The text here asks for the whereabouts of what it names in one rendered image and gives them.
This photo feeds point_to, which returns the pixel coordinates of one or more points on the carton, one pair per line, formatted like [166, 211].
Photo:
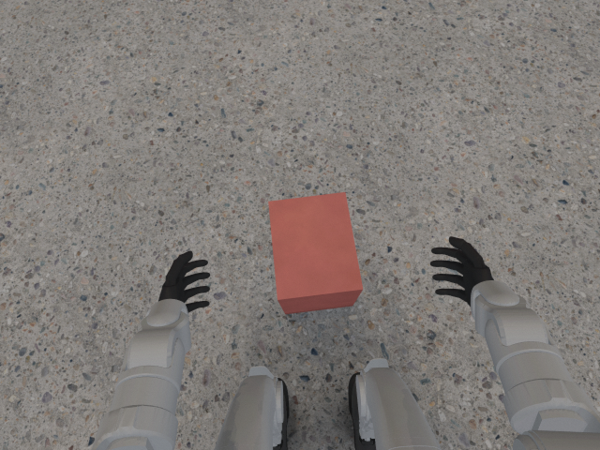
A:
[316, 265]

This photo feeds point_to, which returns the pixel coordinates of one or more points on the left robot hand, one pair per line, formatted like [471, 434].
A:
[176, 282]

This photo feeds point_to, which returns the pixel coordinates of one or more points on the robot right forearm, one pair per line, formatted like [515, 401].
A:
[539, 391]

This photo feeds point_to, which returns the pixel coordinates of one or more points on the robot left forearm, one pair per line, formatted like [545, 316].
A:
[142, 414]

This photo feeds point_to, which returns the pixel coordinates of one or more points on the robot left shin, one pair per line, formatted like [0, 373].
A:
[260, 370]

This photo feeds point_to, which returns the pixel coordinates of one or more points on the robot right upper arm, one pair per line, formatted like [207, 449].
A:
[556, 440]

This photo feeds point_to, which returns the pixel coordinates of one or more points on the right robot foot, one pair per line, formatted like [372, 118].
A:
[359, 444]

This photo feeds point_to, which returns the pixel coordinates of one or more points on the right robot hand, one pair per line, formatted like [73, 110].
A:
[471, 265]

